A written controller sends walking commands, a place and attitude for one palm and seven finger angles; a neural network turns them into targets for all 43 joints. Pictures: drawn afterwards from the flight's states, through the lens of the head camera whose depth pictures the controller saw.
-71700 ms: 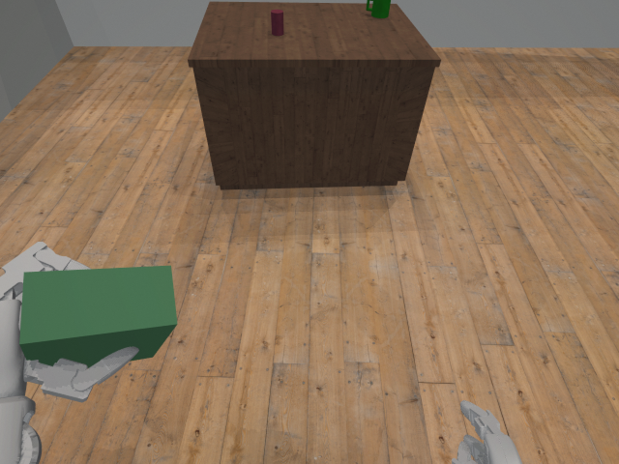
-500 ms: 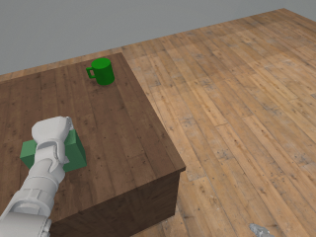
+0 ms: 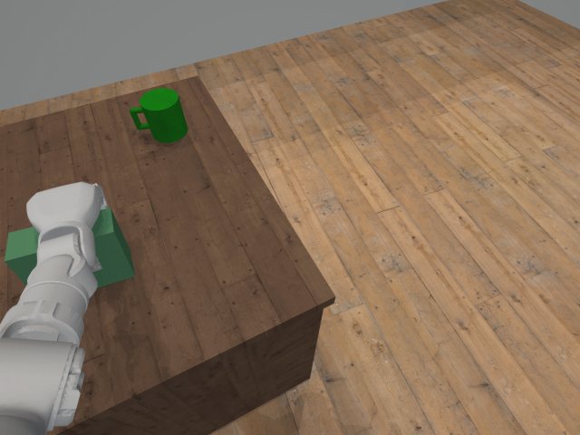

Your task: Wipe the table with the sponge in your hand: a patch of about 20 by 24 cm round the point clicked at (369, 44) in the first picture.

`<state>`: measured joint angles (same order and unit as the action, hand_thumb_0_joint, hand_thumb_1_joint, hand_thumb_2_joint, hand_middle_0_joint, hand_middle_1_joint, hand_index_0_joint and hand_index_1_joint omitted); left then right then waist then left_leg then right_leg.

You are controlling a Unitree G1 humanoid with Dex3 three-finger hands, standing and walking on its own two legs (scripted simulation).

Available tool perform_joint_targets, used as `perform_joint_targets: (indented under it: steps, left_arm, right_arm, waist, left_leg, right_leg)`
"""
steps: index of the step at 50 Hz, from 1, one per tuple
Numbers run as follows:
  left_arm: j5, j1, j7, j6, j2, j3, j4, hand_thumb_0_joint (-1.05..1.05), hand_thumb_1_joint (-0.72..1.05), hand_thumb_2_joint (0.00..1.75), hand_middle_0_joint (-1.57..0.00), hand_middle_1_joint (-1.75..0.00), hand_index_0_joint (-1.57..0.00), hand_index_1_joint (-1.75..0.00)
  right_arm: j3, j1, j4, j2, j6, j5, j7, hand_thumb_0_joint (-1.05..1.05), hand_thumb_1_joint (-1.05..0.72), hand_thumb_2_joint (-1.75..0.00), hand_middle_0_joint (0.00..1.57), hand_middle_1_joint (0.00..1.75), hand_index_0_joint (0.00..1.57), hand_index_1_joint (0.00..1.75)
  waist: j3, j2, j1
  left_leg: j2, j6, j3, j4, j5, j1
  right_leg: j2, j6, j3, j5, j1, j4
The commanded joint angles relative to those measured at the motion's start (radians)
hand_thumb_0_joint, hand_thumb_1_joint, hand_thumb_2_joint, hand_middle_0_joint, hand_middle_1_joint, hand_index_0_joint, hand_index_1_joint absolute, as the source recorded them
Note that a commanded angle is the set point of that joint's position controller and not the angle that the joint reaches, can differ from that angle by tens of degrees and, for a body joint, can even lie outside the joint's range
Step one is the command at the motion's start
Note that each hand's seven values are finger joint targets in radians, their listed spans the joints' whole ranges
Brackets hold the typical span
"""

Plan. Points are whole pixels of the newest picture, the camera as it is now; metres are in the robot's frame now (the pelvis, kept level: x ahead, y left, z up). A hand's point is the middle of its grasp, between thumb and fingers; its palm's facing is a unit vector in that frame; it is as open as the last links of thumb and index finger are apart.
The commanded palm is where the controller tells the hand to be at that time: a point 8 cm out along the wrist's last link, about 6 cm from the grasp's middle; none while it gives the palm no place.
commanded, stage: slide across to the middle lane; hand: left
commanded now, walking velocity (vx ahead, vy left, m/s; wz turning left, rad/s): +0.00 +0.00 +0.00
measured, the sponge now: (81, 263) +0.38 +0.34 -0.02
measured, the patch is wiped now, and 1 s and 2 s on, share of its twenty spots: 0.35 0.40 0.60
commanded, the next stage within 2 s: wipe back along the middle lane in 0.70 s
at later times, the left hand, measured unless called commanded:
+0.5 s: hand (104, 217) +0.43 +0.30 +0.03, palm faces -0.09 -0.01 -1.00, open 9.8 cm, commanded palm +0.41 +0.28 +0.09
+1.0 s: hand (136, 212) +0.44 +0.25 +0.03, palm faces -0.09 -0.01 -1.00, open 9.7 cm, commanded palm +0.41 +0.24 +0.08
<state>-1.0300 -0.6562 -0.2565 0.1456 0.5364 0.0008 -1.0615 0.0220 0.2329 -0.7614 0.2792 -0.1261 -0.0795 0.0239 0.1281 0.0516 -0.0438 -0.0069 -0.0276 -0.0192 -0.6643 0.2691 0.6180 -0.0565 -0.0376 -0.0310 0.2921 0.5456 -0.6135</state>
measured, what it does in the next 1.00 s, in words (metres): stands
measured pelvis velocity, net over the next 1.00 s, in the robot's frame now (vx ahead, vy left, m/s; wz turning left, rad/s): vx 0.04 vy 0.00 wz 0.00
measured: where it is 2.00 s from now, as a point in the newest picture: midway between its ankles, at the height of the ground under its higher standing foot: outside the picture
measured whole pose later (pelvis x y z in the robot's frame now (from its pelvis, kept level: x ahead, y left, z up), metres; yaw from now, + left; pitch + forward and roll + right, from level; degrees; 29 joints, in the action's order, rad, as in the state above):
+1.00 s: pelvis +0.04 +0.00 +0.01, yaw +0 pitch +11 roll -1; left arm -0.97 -0.65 -0.32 0.36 0.32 -0.16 -0.98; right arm 0.03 0.18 -0.78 0.26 -0.18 -0.07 -0.02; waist 0.14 0.06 -0.02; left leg -0.02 -0.03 -0.01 -0.58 0.29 0.48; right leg -0.04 -0.03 -0.02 0.31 0.41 -0.52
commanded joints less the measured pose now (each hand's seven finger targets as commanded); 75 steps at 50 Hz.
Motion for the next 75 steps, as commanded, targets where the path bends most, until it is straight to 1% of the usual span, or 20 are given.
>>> perform_joint_targets:
  steps: [1,3,7,14,17,20,28,30,34,36,38,40,44,45,49,52,63,67,70,75]
  left_arm:
    - [-0.032,-0.297,-0.047,0.006,0.254,0.039,0.102,0.0,0.1,1.3,-1.2,-1.6,-1.2,-1.6]
    - [-0.035,-0.315,-0.05,0.01,0.259,0.036,0.085,0.0,0.1,1.3,-1.2,-1.6,-1.2,-1.6]
    - [-0.016,-0.345,-0.061,-0.002,0.194,0.001,0.184,0.0,0.1,1.3,-1.2,-1.6,-1.2,-1.6]
    - [0.035,-0.436,-0.076,0.027,0.113,-0.05,0.22,0.0,0.1,1.3,-1.2,-1.6,-1.2,-1.6]
    - [0.033,-0.498,-0.073,0.048,0.067,-0.096,0.22,0.0,0.1,1.3,-1.2,-1.6,-1.2,-1.6]
    - [0.033,-0.501,-0.066,0.069,0.034,-0.104,0.219,0.0,0.1,1.3,-1.2,-1.6,-1.2,-1.6]
    - [0.019,-0.496,-0.08,0.119,0.003,-0.111,0.173,0.0,0.1,1.3,-1.2,-1.6,-1.2,-1.6]
    - [0.016,-0.493,-0.087,0.128,0.01,-0.085,0.184,0.0,0.1,1.3,-1.2,-1.6,-1.2,-1.6]
    - [0.022,-0.458,-0.097,0.165,-0.001,-0.091,0.162,0.0,0.1,1.3,-1.2,-1.6,-1.2,-1.6]
    - [0.027,-0.49,-0.096,0.175,-0.055,-0.135,0.18,0.0,0.1,1.3,-1.2,-1.6,-1.2,-1.6]
    - [0.025,-0.475,-0.098,0.187,-0.024,-0.108,0.158,0.0,0.1,1.3,-1.2,-1.6,-1.2,-1.6]
    - [0.044,-0.489,-0.09,0.186,-0.067,-0.132,0.193,0.0,0.1,1.3,-1.2,-1.6,-1.2,-1.6]
    - [0.044,-0.328,-0.072,0.193,-0.077,-0.132,0.189,0.0,0.1,1.3,-1.2,-1.6,-1.2,-1.6]
    - [0.052,-0.329,-0.064,0.191,-0.121,-0.161,0.206,0.0,0.1,1.3,-1.2,-1.6,-1.2,-1.6]
    - [0.053,-0.257,-0.056,0.209,-0.131,-0.17,0.209,0.0,0.1,1.3,-1.2,-1.6,-1.2,-1.6]
    - [0.06,-0.237,-0.056,0.22,-0.09,-0.14,0.207,0.0,0.1,1.3,-1.2,-1.6,-1.2,-1.6]
    - [0.034,-0.144,-0.03,0.259,-0.091,-0.158,0.282,0.0,0.1,1.3,-1.2,-1.6,-1.2,-1.6]
    - [0.044,-0.043,-0.025,0.263,-0.095,-0.147,0.331,0.0,0.1,1.3,-1.2,-1.6,-1.2,-1.6]
    - [0.059,-0.065,-0.021,0.272,-0.172,-0.201,0.388,0.0,0.1,1.3,-1.2,-1.6,-1.2,-1.6]
    - [0.063,-0.019,-0.023,0.302,-0.22,-0.235,0.431,0.0,0.1,1.3,-1.2,-1.6,-1.2,-1.6]
  right_arm:
    - [0.054,0.014,0.092,0.154,0.03,0.002,0.003,0.0,-0.9,-0.9,0.2,0.3,0.2,0.3]
    - [0.054,0.018,0.09,0.156,0.027,0.001,0.001,0.0,-0.9,-0.9,0.2,0.3,0.2,0.3]
    - [0.061,0.006,0.098,0.142,0.029,0.002,-0.004,0.0,-0.9,-0.9,0.2,0.3,0.2,0.3]
    - [0.061,-0.024,0.083,0.133,0.037,-0.005,-0.001,0.0,-0.9,-0.9,0.2,0.3,0.2,0.3]
    - [0.056,-0.033,0.073,0.128,0.04,-0.005,0.001,0.0,-0.9,-0.9,0.2,0.3,0.2,0.3]
    - [0.054,-0.045,0.072,0.121,0.04,-0.002,-0.002,0.0,-0.9,-0.9,0.2,0.3,0.2,0.3]
    - [0.051,-0.049,0.072,0.119,0.019,0.012,-0.013,0.0,-0.9,-0.9,0.2,0.3,0.2,0.3]
    - [0.052,-0.06,0.073,0.117,0.017,0.016,-0.018,0.0,-0.9,-0.9,0.2,0.3,0.2,0.3]
    - [0.051,-0.062,0.076,0.116,0.004,0.018,-0.025,0.0,-0.9,-0.9,0.2,0.3,0.2,0.3]
    - [0.051,-0.072,0.074,0.111,0.003,0.018,-0.026,0.0,-0.9,-0.9,0.2,0.3,0.2,0.3]
    - [0.051,-0.066,0.067,0.114,-0.001,0.017,-0.029,0.0,-0.9,-0.9,0.2,0.3,0.2,0.3]
    - [0.049,-0.081,0.074,0.107,0.0,0.013,-0.027,0.0,-0.9,-0.9,0.2,0.3,0.2,0.3]
    - [0.052,-0.085,0.085,0.109,-0.013,0.012,-0.032,0.0,-0.9,-0.9,0.2,0.3,0.2,0.3]
    - [0.051,-0.098,0.09,0.103,-0.015,0.007,-0.032,0.0,-0.9,-0.9,0.2,0.3,0.2,0.3]
    - [0.047,-0.114,0.101,0.106,-0.027,0.004,-0.034,0.0,-0.9,-0.9,0.2,0.3,0.2,0.3]
    - [0.041,-0.128,0.104,0.113,-0.034,0.001,-0.026,0.0,-0.9,-0.9,0.2,0.3,0.2,0.3]
    - [0.033,-0.174,0.146,0.106,-0.056,-0.004,-0.015,0.0,-0.9,-0.9,0.2,0.3,0.2,0.3]
    - [0.033,-0.195,0.17,0.107,-0.058,-0.006,-0.015,0.0,-0.9,-0.9,0.2,0.3,0.2,0.3]
    - [0.033,-0.223,0.183,0.097,-0.057,-0.014,-0.017,0.0,-0.9,-0.9,0.2,0.3,0.2,0.3]
    - [0.034,-0.25,0.19,0.096,-0.056,-0.014,-0.021,0.0,-0.9,-0.9,0.2,0.3,0.2,0.3]
  waist:
    - [0.276,-0.014,-0.006]
    - [0.256,-0.045,-0.017]
    - [0.31,0.01,-0.012]
    - [0.279,-0.017,-0.032]
    - [0.267,0.021,-0.044]
    - [0.285,0.062,-0.03]
    - [0.31,-0.003,-0.019]
    - [0.338,0.024,0.003]
    - [0.349,-0.029,0.002]
    - [0.343,-0.015,-0.011]
    - [0.339,-0.043,-0.008]
    - [0.363,-0.027,-0.011]
    - [0.365,-0.045,0.017]
    - [0.357,-0.042,0.009]
    - [0.273,-0.077,0.019]
    - [0.261,-0.109,0.022]
    - [0.241,-0.052,0.043]
    - [0.263,-0.081,0.061]
    - [0.228,-0.084,0.048]
    - [0.218,-0.088,0.057]
  left_leg:
    - [0.001,-0.033,-0.021,0.048,-0.152,-0.187]
    - [0.001,-0.035,-0.019,0.046,-0.134,-0.164]
    - [0.01,-0.029,-0.029,0.053,-0.185,-0.252]
    - [0.02,-0.025,-0.053,0.094,-0.14,-0.311]
    - [0.025,-0.014,-0.07,0.108,-0.14,-0.353]
    - [0.026,-0.001,-0.079,0.116,-0.171,-0.388]
    - [0.029,0.015,-0.073,0.104,-0.284,-0.395]
    - [0.033,0.025,-0.076,0.104,-0.334,-0.412]
    - [0.024,0.011,-0.045,0.091,-0.36,-0.38]
    - [0.023,0.007,-0.042,0.089,-0.369,-0.389]
    - [0.021,-0.001,-0.035,0.088,-0.367,-0.371]
    - [0.018,-0.004,-0.027,0.089,-0.387,-0.379]
    - [0.01,-0.012,-0.014,0.083,-0.425,-0.373]
    - [0.011,-0.01,-0.017,0.087,-0.436,-0.378]
    - [0.003,-0.019,-0.005,0.103,-0.368,-0.335]
    - [-0.003,-0.022,0.001,0.114,-0.328,-0.313]
    - [-0.014,-0.021,0.008,0.134,-0.291,-0.329]
    - [-0.015,-0.019,0.006,0.135,-0.319,-0.333]
    - [-0.01,-0.017,0.001,0.146,-0.307,-0.344]
    - [-0.004,-0.012,-0.012,0.151,-0.315,-0.377]
  right_leg:
    - [0.018,-0.018,0.04,-0.21,-0.102,0.084]
    - [0.018,-0.014,0.041,-0.198,-0.093,0.089]
    - [0.014,-0.018,0.032,-0.209,-0.092,0.087]
    - [0.014,-0.013,0.018,-0.137,-0.067,0.116]
    - [0.013,-0.017,0.009,-0.125,-0.034,0.111]
    - [0.012,-0.026,0.005,-0.134,-0.029,0.112]
    - [0.008,-0.025,-0.006,-0.203,-0.069,0.102]
    - [0.008,-0.032,-0.006,-0.223,-0.074,0.093]
    - [0.014,-0.022,0.004,-0.311,-0.15,0.101]
    - [0.015,-0.02,0.007,-0.331,-0.146,0.101]
    - [0.019,-0.019,0.012,-0.365,-0.172,0.104]
    - [0.024,-0.017,0.018,-0.409,-0.201,0.103]
    - [0.028,-0.018,0.025,-0.489,-0.261,0.108]
    - [0.029,-0.018,0.022,-0.488,-0.256,0.107]
    - [0.03,-0.019,0.026,-0.483,-0.264,0.125]
    - [0.036,-0.016,0.033,-0.479,-0.292,0.13]
    - [0.039,-0.025,0.041,-0.428,-0.302,0.148]
    - [0.038,-0.027,0.042,-0.468,-0.34,0.142]
    - [0.037,-0.027,0.034,-0.431,-0.311,0.15]
    - [0.03,-0.034,0.021,-0.39,-0.286,0.149]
